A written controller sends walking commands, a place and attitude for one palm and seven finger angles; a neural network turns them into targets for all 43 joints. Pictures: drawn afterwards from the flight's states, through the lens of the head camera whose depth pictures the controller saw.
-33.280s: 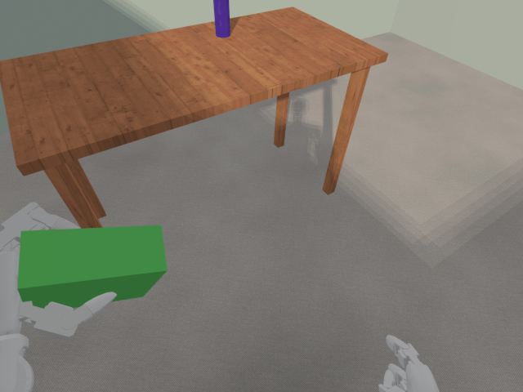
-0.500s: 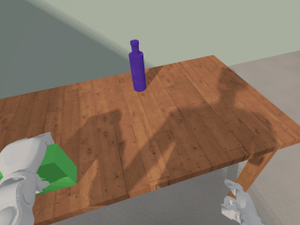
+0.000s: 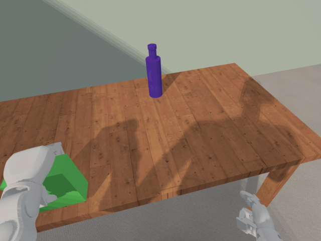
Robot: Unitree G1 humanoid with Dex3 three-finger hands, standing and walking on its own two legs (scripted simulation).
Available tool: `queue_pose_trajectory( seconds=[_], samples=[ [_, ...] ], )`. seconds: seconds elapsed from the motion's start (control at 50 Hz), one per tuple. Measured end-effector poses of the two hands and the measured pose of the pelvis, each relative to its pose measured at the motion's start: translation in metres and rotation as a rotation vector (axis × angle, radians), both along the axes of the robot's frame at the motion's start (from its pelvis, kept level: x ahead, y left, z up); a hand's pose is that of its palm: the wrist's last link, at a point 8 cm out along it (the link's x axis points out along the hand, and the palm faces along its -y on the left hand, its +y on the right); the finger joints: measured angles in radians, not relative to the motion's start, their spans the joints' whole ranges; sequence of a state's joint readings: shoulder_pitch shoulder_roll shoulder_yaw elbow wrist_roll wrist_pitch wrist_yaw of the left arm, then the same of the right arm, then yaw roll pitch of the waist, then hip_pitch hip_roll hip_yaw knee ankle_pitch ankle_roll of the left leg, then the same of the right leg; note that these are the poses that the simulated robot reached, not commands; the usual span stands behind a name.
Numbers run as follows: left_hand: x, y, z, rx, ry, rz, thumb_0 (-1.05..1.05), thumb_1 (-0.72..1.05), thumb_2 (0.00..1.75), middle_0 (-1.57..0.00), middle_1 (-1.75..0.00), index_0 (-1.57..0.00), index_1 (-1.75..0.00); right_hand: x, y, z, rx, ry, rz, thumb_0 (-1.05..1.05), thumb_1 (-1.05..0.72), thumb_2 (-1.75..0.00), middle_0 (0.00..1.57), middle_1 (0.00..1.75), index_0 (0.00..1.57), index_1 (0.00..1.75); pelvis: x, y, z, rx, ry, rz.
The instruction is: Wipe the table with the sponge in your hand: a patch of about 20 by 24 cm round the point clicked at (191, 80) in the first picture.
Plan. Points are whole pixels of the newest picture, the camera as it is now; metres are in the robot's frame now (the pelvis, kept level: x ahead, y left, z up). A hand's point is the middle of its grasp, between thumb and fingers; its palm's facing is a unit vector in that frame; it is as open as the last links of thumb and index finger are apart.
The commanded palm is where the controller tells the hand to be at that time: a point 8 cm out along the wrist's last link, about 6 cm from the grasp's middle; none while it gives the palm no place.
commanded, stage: lift the sponge slowly off the table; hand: left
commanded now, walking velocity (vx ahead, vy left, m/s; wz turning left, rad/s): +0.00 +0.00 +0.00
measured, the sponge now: (54, 189) +0.19 +0.31 +0.04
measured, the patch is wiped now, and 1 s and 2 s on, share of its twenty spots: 1.00 1.00 1.00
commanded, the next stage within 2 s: bring the sponge back beside the body in 1.54 s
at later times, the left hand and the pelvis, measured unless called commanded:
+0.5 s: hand (41, 162) +0.21 +0.31 +0.13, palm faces +0.06 -0.05 -1.00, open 9.8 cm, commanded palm +0.18 +0.31 +0.20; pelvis -0.02 -0.01 +0.00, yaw +0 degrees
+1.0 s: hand (37, 146) +0.23 +0.32 +0.16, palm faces +0.13 -0.04 -0.99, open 9.8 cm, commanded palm +0.19 +0.32 +0.23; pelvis -0.03 +0.00 +0.00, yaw +0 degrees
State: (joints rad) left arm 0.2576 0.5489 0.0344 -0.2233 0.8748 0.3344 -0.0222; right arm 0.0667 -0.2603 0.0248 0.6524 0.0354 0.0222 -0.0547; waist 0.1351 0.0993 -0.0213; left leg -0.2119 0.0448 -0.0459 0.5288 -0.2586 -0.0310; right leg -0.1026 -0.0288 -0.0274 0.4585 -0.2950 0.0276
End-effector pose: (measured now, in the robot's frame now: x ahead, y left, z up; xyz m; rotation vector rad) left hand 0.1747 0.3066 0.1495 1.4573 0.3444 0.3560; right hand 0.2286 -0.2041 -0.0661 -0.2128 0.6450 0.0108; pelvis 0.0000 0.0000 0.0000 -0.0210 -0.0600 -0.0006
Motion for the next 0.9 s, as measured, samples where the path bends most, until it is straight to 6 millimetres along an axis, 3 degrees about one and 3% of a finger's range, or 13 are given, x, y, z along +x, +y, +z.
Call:
queue_pose_trajectory(
  seconds=[0.16,0.46,0.62,0.72,0.9],
  samples=[
    [-0.004,0.003,0.008,0.015,-0.010,0.017,-0.02,-0.50,1.07,-0.73,-1.34,-0.77,-1.37,-0.002,0.000,0.002,-0.008,-0.017,0.014,0.01,-0.91,-0.90,0.20,0.30,0.20,0.30,-0.010,-0.007,0.001,-0.001,-0.022,0.009],
    [0.013,0.000,0.032,0.033,-0.035,-0.027,-0.02,-0.50,1.07,-0.73,-1.33,-0.78,-1.37,-0.016,-0.008,0.004,-0.003,-0.030,-0.015,0.01,-0.91,-0.90,0.20,0.30,0.21,0.30,-0.022,-0.008,0.002,0.003,-0.028,0.002],
    [0.010,0.012,0.037,0.033,-0.035,0.008,-0.02,-0.50,1.07,-0.73,-1.33,-0.78,-1.37,-0.023,-0.012,0.001,-0.020,-0.008,-0.021,0.01,-0.91,-0.90,0.20,0.30,0.20,0.30,-0.025,-0.006,0.002,0.003,-0.029,0.006],
    [0.016,0.017,0.040,0.029,-0.032,0.015,-0.02,-0.50,1.07,-0.73,-1.33,-0.78,-1.37,-0.024,-0.007,0.000,-0.025,-0.007,-0.015,0.01,-0.91,-0.90,0.20,0.30,0.20,0.30,-0.027,-0.004,0.003,0.002,-0.030,0.013],
    [0.025,0.003,0.057,0.041,-0.082,-0.063,-0.02,-0.50,1.07,-0.73,-1.33,-0.78,-1.37,-0.017,0.010,0.005,0.006,-0.032,0.007,0.01,-0.91,-0.90,0.20,0.30,0.20,0.30,-0.026,0.002,0.004,0.004,-0.024,0.003]
  ],
)
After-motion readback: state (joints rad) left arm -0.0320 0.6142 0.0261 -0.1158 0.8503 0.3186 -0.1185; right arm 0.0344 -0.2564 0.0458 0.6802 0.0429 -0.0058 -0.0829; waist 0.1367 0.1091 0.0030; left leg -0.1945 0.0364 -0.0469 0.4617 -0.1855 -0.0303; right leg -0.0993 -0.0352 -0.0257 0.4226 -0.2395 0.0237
